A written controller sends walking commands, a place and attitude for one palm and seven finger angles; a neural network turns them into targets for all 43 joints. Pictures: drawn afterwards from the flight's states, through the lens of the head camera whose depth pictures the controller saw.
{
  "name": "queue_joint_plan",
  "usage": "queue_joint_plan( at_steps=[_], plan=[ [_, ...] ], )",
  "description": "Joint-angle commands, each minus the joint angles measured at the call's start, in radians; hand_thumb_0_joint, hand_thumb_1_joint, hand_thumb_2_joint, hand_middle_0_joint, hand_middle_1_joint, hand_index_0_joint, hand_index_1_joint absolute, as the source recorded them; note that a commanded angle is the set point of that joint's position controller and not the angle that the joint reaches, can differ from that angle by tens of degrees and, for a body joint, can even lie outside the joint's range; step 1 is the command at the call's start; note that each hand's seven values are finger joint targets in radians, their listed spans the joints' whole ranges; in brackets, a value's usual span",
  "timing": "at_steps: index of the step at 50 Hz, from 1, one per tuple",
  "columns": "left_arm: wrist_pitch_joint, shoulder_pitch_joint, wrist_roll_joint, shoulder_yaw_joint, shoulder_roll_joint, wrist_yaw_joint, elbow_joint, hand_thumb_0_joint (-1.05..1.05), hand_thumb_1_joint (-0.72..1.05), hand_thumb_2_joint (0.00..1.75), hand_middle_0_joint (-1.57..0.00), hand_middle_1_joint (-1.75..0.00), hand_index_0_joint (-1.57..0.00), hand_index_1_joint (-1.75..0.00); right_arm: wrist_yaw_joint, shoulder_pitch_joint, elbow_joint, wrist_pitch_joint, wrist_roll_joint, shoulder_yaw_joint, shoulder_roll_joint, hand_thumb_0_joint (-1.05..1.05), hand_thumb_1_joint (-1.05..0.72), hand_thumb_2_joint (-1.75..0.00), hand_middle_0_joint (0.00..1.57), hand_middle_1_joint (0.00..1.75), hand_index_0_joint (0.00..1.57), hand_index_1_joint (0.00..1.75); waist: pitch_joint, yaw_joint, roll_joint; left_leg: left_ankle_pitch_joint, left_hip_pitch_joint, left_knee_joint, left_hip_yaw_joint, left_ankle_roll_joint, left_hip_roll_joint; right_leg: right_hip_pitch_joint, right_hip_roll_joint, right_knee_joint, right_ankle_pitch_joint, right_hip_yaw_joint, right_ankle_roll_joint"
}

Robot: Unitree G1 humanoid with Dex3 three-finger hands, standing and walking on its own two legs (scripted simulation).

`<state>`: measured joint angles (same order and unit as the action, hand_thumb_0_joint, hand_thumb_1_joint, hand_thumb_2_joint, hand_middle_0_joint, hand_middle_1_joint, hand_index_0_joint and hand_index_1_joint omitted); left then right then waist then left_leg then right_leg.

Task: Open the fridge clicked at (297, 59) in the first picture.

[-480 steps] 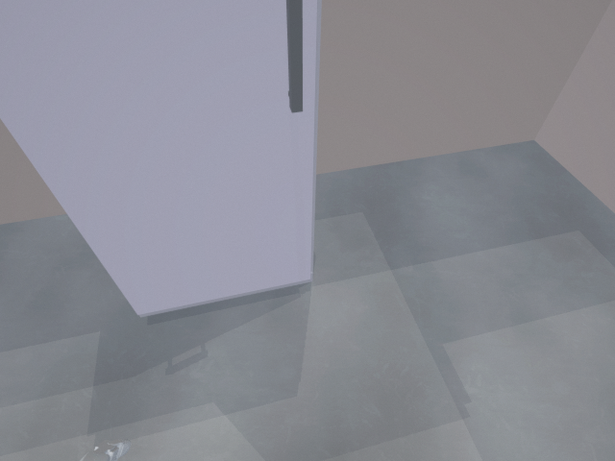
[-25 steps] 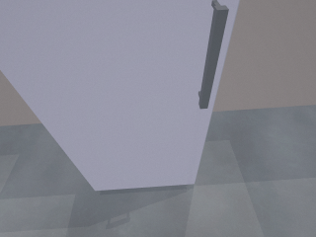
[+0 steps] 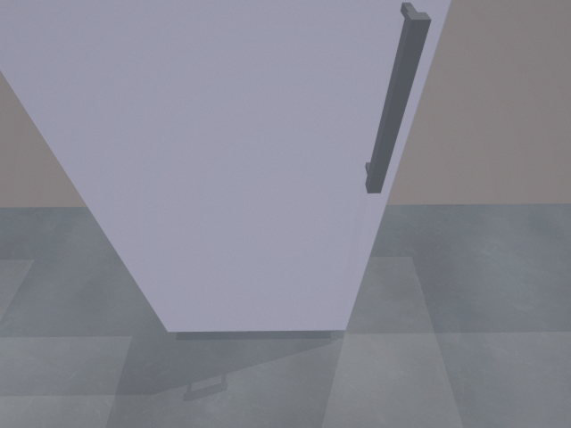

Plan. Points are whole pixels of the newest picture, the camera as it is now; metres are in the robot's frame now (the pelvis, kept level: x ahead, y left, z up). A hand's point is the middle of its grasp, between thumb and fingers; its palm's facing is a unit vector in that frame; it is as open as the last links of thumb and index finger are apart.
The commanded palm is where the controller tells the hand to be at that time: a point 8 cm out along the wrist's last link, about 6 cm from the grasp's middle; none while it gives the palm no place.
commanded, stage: come to a stop and stand still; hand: right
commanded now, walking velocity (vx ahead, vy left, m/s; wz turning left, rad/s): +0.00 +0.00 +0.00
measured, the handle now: (387, 111) +0.51 -0.12 +0.19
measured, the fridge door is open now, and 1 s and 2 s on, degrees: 0 0 0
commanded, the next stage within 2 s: look again from close up in 0.04 s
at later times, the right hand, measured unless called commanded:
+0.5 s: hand out of the picture +0.03 -0.16 -0.16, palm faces +0.01 +0.97 -0.23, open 7.3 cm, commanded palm none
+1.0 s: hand out of the picture +0.02 -0.13 -0.17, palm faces +0.02 +0.98 -0.20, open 7.3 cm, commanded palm none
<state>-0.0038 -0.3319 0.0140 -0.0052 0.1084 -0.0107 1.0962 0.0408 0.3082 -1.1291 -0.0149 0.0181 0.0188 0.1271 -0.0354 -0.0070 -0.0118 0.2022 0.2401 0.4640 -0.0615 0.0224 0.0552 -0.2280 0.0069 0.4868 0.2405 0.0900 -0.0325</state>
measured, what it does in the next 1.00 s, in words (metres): stands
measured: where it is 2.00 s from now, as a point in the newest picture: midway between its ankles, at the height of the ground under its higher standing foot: outside the picture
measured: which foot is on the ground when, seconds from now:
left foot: down 0.00-1.00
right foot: down 0.00-1.00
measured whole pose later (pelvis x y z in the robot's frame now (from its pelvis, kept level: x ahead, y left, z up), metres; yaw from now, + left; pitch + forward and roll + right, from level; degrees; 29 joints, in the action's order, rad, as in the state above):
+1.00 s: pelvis +0.02 +0.04 +0.00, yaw +0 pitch -1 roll -1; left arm 0.01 -0.28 0.02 -0.01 0.15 -0.02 1.12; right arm 0.02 0.27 -1.12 -0.03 0.01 0.01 0.15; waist -0.05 -0.01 0.01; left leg 0.23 0.19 0.44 -0.08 -0.03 0.01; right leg -0.15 0.05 0.40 0.23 0.07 0.03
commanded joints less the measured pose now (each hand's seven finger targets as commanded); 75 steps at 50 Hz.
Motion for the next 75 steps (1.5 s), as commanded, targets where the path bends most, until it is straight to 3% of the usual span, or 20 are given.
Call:
queue_joint_plan(
  at_steps=[1, 4, 8, 21, 39, 50, 59, 60, 61, 62, 63, 64, 65, 66, 67, 69, 70, 71, 73, 75],
  plan=[
    [0.041, -0.043, 0.005, 0.019, 0.118, -0.002, -0.102, 0.00, 0.90, 0.90, -0.20, -0.30, -0.20, -0.30, 0.003, 0.062, 0.060, -0.019, 0.002, -0.023, 0.119, 0.00, -0.90, -0.90, 0.20, 0.30, 0.20, 0.30, 0.047, 0.010, 0.151, 0.107, 0.004, 0.014, 0.052, -0.062, 0.037, -0.074, 0.112, -0.134, 0.088, -0.155, -0.002],
    [0.036, -0.036, 0.001, 0.024, 0.130, -0.007, -0.112, 0.00, 0.90, 0.90, -0.20, -0.30, -0.20, -0.30, -0.002, 0.064, 0.055, -0.014, 0.003, -0.015, 0.088, 0.00, -0.90, -0.90, 0.20, 0.30, 0.20, 0.30, -0.051, 0.007, 0.040, 0.109, 0.020, -0.007, 0.056, -0.057, 0.029, -0.132, 0.109, -0.181, 0.192, -0.170, -0.015],
    [0.038, -0.054, 0.001, 0.020, 0.132, -0.006, -0.096, 0.00, 0.90, 0.90, -0.20, -0.30, -0.20, -0.30, -0.004, 0.056, 0.056, -0.019, 0.000, -0.016, 0.098, 0.00, -0.90, -0.90, 0.20, 0.30, 0.20, 0.30, -0.059, 0.013, -0.016, 0.102, 0.039, -0.043, 0.083, -0.055, 0.045, -0.078, 0.093, -0.169, 0.113, -0.140, -0.010],
    [0.045, -0.025, 0.002, 0.009, 0.146, -0.009, -0.049, 0.00, 0.90, 0.90, -0.20, -0.30, -0.20, -0.30, -0.005, 0.017, 0.063, -0.027, -0.004, -0.030, 0.146, 0.00, -0.90, -0.90, 0.20, 0.30, 0.20, 0.30, -0.023, 0.009, -0.019, -0.044, -0.012, -0.074, 0.105, -0.060, 0.066, 0.016, 0.090, -0.142, -0.082, -0.089, 0.006],
    [0.032, -0.010, 0.003, 0.007, 0.133, -0.013, -0.007, 0.00, 0.90, 0.90, -0.20, -0.30, -0.20, -0.30, -0.009, -0.003, 0.052, -0.023, -0.007, -0.033, 0.156, 0.00, -0.90, -0.90, 0.20, 0.30, 0.20, 0.30, -0.025, 0.008, 0.016, -0.029, -0.030, -0.131, 0.112, -0.068, 0.070, 0.040, 0.094, -0.145, -0.072, -0.071, 0.026],
    [0.032, -0.017, 0.001, 0.010, 0.117, -0.017, 0.005, 0.00, 0.90, 0.90, -0.20, -0.30, -0.20, -0.30, -0.008, 0.017, 0.044, -0.024, -0.005, -0.034, 0.144, 0.00, -0.90, -0.90, 0.20, 0.30, 0.20, 0.30, -0.023, 0.005, -0.007, -0.072, -0.042, -0.134, 0.106, -0.067, 0.067, 0.053, 0.098, -0.139, -0.090, -0.067, 0.028],
    [0.036, -0.017, 0.002, 0.010, 0.122, -0.021, 0.009, 0.00, 0.90, 0.90, -0.20, -0.30, -0.20, -0.30, -0.008, 0.023, 0.041, -0.021, -0.007, -0.036, 0.135, 0.00, -0.90, -0.90, 0.20, 0.30, 0.20, 0.30, -0.023, 0.000, 0.030, -0.089, -0.051, -0.117, 0.095, -0.068, 0.063, 0.050, 0.104, -0.145, -0.110, -0.072, 0.027],
    [0.030, 0.046, 0.009, 0.028, 0.201, -0.013, -0.089, 0.00, 0.90, 0.90, -0.20, -0.30, -0.20, -0.30, -0.006, 0.049, 0.092, -0.038, 0.009, -0.030, 0.268, 0.00, -0.90, -0.90, 0.20, 0.30, 0.20, 0.30, -0.110, 0.016, -0.077, -0.266, -0.020, -0.114, 0.103, -0.053, 0.051, 0.025, 0.064, -0.074, -0.131, -0.116, 0.025],
    [0.193, 0.104, -0.061, 0.003, 0.305, -0.066, -0.421, 0.00, 0.90, 0.90, -0.20, -0.30, -0.20, -0.30, -0.010, -0.747, 1.508, -0.225, -0.204, -0.170, 0.406, 0.00, -0.88, -0.89, 0.20, 0.32, 0.20, 0.32, 0.456, 0.110, 0.179, -0.219, -0.102, -0.059, 0.113, -0.028, -0.015, 0.216, 0.001, -0.057, -0.220, -0.015, -0.019],
    [0.282, 0.093, -0.046, -0.003, 0.255, -0.091, -0.398, 0.00, 0.90, 0.90, -0.20, -0.30, -0.20, -0.30, 0.030, -0.226, 1.329, -0.149, -0.164, -0.142, 0.342, 0.00, -0.85, -0.88, 0.20, 0.33, 0.20, 0.33, 0.456, 0.001, 0.267, -0.123, -0.131, 0.009, 0.037, -0.053, -0.027, 0.232, 0.002, -0.092, -0.235, 0.013, -0.002],
    [0.313, 0.155, -0.059, -0.012, 0.209, -0.092, -0.357, 0.00, 0.90, 0.90, -0.20, -0.30, -0.20, -0.30, 0.042, 0.068, 0.994, -0.021, -0.159, 0.000, 0.045, 0.00, -0.83, -0.87, 0.21, 0.34, 0.21, 0.34, 0.163, 0.026, 0.118, -0.057, -0.006, -0.004, -0.007, -0.048, -0.035, 0.060, 0.025, -0.090, -0.161, -0.002, 0.007],
    [0.343, 0.133, -0.077, 0.010, 0.253, -0.089, -0.404, 0.00, 0.90, 0.90, -0.20, -0.30, -0.20, -0.30, 0.039, -0.058, 1.169, -0.037, -0.208, 0.004, 0.053, 0.00, -0.81, -0.86, 0.21, 0.36, 0.21, 0.36, 0.018, 0.068, -0.002, 0.000, 0.042, -0.022, -0.017, -0.029, -0.028, 0.001, 0.019, -0.074, -0.070, -0.073, -0.003],
    [0.375, 0.136, -0.070, 0.025, 0.257, -0.091, -0.423, 0.00, 0.90, 0.90, -0.20, -0.30, -0.20, -0.30, 0.027, -0.006, 1.129, -0.064, -0.195, -0.017, 0.056, 0.00, -0.78, -0.85, 0.21, 0.37, 0.21, 0.37, -0.056, 0.075, -0.101, 0.063, 0.107, -0.023, -0.015, -0.024, -0.027, -0.039, 0.017, -0.041, -0.029, -0.076, -0.013],
    [0.403, 0.095, -0.050, 0.051, 0.281, -0.075, -0.433, 0.00, 0.90, 0.90, -0.20, -0.30, -0.20, -0.30, 0.008, 0.008, 1.182, -0.113, -0.194, -0.073, 0.124, 0.00, -0.76, -0.84, 0.21, 0.39, 0.21, 0.39, 0.076, 0.069, -0.119, 0.093, 0.137, 0.014, -0.009, -0.020, -0.019, -0.044, 0.000, 0.026, -0.020, -0.080, -0.012],
    [0.417, 0.106, -0.036, 0.069, 0.272, -0.064, -0.466, 0.00, 0.90, 0.90, -0.20, -0.30, -0.20, -0.30, -0.022, 0.058, 1.217, -0.160, -0.187, -0.107, 0.147, 0.00, -0.74, -0.83, 0.21, 0.40, 0.21, 0.40, 0.138, 0.034, -0.109, 0.104, 0.150, 0.052, 0.003, -0.022, -0.018, -0.086, -0.011, 0.074, -0.032, -0.073, -0.006],
    [0.432, 0.139, -0.029, 0.086, 0.251, -0.033, -0.511, 0.00, 0.90, 0.90, -0.20, -0.30, -0.20, -0.30, -0.117, 0.307, 1.079, -0.251, -0.226, -0.119, 0.071, 0.00, -0.69, -0.81, 0.22, 0.43, 0.22, 0.43, 0.109, -0.021, -0.184, 0.059, 0.188, 0.147, 0.015, -0.024, -0.009, -0.234, -0.012, 0.168, -0.035, -0.076, 0.019],
    [0.427, 0.135, -0.036, 0.092, 0.249, -0.009, -0.537, 0.00, 0.90, 0.90, -0.20, -0.30, -0.20, -0.30, -0.181, 0.414, 1.026, -0.307, -0.247, -0.151, 0.069, 0.00, -0.67, -0.80, 0.22, 0.45, 0.22, 0.45, 0.108, -0.054, -0.155, 0.001, 0.167, 0.192, 0.037, -0.035, -0.001, -0.283, -0.019, 0.205, -0.053, -0.076, 0.031],
    [0.424, 0.153, -0.030, 0.095, 0.252, 0.010, -0.553, 0.00, 0.90, 0.90, -0.20, -0.30, -0.20, -0.30, -0.245, 0.408, 1.055, -0.383, -0.275, -0.158, 0.069, 0.00, -0.64, -0.79, 0.22, 0.47, 0.22, 0.47, 0.134, -0.053, -0.155, -0.070, 0.187, 0.269, 0.036, -0.037, 0.002, -0.331, -0.026, 0.265, -0.064, -0.074, 0.039],
    [0.421, 0.175, -0.023, 0.106, 0.261, 0.039, -0.599, 0.00, 0.90, 0.90, -0.20, -0.30, -0.20, -0.30, -0.372, 0.370, 1.101, -0.516, -0.289, -0.199, 0.133, 0.00, -0.60, -0.77, 0.22, 0.50, 0.22, 0.50, 0.179, -0.043, -0.102, -0.114, 0.250, 0.380, 0.067, -0.044, 0.003, -0.408, -0.033, 0.374, -0.056, -0.068, 0.045],
    [0.394, 0.203, -0.030, 0.117, 0.271, 0.047, -0.667, 0.00, 0.90, 0.90, -0.20, -0.30, -0.20, -0.30, -0.408, 0.393, 1.173, -0.503, -0.282, -0.279, 0.219, 0.00, -0.55, -0.75, 0.22, 0.53, 0.22, 0.53, 0.234, -0.082, -0.018, -0.053, 0.252, 0.412, 0.079, -0.056, -0.010, -0.427, -0.040, 0.400, -0.047, -0.045, 0.032]
  ],
)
